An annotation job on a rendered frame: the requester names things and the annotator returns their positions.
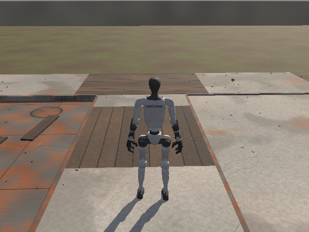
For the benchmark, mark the left robot upper arm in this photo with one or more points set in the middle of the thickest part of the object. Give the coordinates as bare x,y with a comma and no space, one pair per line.
139,102

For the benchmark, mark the right robot thigh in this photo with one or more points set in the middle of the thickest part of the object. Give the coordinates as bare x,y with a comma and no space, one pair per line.
165,148

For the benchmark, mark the right robot hand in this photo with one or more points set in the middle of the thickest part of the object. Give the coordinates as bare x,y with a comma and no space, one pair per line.
180,146

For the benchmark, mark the left robot forearm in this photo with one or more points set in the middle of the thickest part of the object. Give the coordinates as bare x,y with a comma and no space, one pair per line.
132,131

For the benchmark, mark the left robot hand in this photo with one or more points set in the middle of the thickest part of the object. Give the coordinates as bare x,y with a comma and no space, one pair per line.
129,145

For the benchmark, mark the right robot upper arm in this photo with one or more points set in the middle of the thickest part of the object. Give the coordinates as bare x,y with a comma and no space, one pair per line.
169,102

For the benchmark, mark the robot thigh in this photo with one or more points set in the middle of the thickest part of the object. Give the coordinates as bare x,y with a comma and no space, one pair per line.
142,143
165,148

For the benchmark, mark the right robot forearm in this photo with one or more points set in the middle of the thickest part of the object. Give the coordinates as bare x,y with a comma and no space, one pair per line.
176,131

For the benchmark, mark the left robot thigh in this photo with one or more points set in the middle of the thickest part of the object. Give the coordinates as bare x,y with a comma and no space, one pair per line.
142,143

